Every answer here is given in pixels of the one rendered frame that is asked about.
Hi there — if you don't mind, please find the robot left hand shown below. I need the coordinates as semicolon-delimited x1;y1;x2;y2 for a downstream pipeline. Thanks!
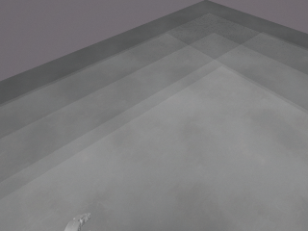
64;213;91;231

